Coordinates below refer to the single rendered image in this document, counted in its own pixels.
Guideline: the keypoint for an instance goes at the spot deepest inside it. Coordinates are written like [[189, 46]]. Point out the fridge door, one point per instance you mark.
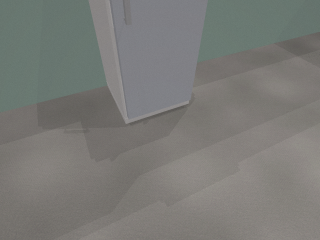
[[158, 53]]

